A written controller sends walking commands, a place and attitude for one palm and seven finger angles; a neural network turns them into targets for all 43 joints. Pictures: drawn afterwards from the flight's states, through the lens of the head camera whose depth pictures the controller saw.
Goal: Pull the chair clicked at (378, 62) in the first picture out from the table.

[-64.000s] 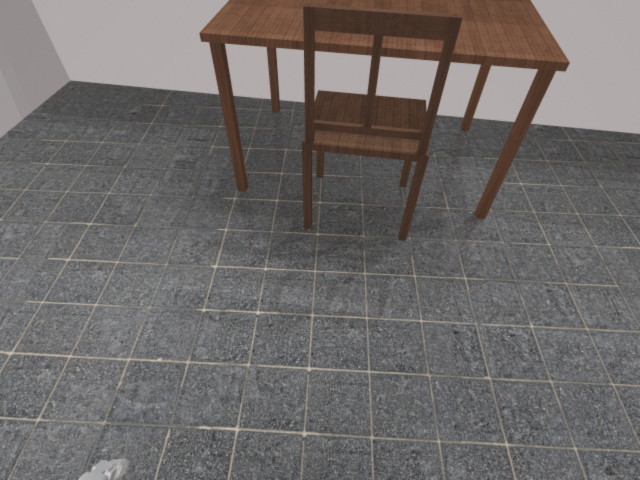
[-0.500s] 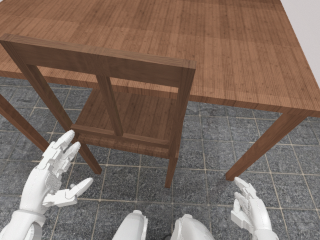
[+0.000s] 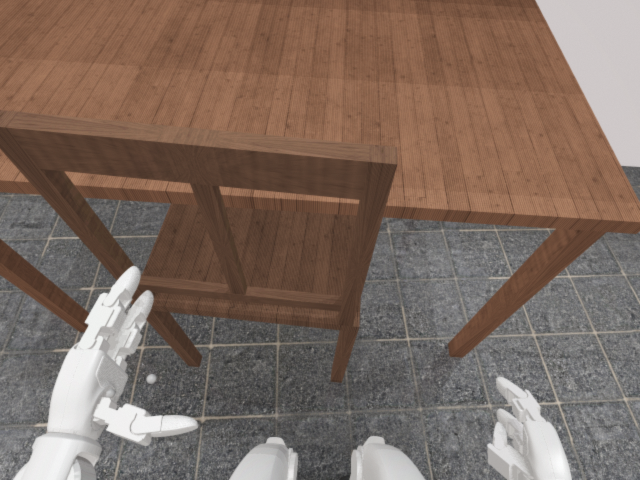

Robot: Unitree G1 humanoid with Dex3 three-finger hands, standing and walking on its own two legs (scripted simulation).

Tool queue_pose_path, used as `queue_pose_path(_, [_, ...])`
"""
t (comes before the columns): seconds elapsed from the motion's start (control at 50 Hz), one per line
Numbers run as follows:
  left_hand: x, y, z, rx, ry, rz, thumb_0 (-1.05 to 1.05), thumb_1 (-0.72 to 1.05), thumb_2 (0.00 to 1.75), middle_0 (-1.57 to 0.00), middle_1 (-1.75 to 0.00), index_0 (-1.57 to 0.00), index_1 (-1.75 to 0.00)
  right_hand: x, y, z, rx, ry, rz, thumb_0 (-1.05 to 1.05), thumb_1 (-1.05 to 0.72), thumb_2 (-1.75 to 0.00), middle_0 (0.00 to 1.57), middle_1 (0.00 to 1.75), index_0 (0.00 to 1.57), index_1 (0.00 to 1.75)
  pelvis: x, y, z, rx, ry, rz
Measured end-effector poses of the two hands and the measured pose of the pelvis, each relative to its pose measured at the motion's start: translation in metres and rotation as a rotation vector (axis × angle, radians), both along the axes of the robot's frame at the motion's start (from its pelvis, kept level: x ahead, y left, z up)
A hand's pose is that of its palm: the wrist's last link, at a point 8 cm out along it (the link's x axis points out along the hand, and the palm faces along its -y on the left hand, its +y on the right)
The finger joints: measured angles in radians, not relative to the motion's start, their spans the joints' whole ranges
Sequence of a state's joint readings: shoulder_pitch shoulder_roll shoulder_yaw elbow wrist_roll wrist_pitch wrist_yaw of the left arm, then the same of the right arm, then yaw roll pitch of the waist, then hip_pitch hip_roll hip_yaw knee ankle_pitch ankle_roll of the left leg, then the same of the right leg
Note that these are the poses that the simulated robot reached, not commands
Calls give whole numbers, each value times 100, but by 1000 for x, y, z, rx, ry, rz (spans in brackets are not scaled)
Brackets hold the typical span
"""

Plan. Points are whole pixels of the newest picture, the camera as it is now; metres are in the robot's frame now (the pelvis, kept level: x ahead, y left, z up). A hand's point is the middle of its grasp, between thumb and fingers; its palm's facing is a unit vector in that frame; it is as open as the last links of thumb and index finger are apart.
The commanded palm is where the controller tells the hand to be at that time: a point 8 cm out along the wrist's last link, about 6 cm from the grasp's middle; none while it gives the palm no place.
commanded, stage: raise the hand toward the chair's back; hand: left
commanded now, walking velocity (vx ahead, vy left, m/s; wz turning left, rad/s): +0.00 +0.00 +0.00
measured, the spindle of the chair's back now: (224, 245) +0.43 +0.16 -0.01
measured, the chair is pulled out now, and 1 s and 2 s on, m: -0.10 -0.10 -0.10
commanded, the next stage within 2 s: aim the fingers beside a spindle in 0.96 s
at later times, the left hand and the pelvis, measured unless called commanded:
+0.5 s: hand (113, 355) +0.24 +0.23 +0.05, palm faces -0.05 -1.00 -0.06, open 16.9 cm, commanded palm +0.23 +0.29 +0.05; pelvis +0.01 +0.03 +0.01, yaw +0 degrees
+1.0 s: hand (128, 352) +0.25 +0.22 +0.04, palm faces -0.04 -1.00 -0.04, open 16.9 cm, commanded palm +0.23 +0.28 +0.05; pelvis +0.01 +0.02 +0.01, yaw +0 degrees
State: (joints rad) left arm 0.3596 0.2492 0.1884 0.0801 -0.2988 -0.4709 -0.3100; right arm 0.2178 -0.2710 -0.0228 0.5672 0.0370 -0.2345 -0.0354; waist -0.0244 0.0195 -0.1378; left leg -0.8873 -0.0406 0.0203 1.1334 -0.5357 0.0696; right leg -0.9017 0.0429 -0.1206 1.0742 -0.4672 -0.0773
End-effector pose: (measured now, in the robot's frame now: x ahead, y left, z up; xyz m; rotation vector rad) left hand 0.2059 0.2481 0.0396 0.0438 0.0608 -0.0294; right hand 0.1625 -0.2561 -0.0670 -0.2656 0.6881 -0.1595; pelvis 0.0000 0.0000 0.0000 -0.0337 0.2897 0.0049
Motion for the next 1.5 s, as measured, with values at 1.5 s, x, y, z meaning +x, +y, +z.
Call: queue_pose_path(1.5, [44, -9, -5, -5, 15, -29, -1, -50, 30, -6, -8, -6, -8, 13, 20, -11, 43, 73, 47, 1, -90, -89, 20, 30, 20, 30, 15, 3, -1, -10, 40, -2])
